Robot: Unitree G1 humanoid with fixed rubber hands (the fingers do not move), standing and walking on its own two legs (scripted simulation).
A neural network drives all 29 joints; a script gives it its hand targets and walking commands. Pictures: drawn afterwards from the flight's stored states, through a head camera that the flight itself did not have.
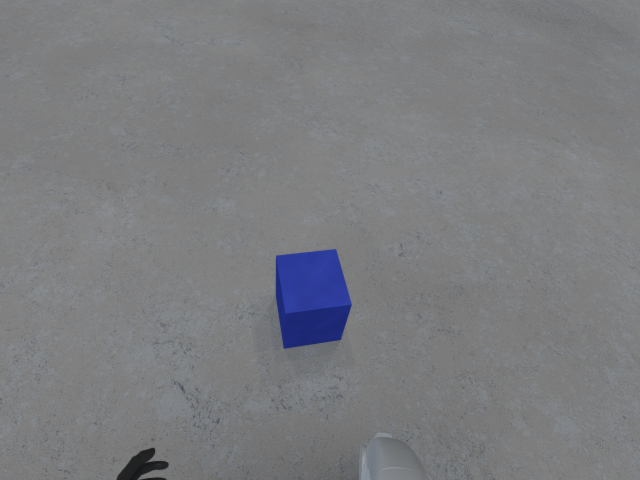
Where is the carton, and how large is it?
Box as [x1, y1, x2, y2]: [276, 249, 351, 348]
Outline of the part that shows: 335,249 276,255 276,299 284,348 340,339 351,303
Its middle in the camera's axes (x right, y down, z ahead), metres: -0.03 +0.21 +1.29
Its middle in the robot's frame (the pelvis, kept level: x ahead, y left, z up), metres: +0.72 -0.05 -0.66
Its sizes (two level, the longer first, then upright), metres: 0.210 0.200 0.250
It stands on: the floor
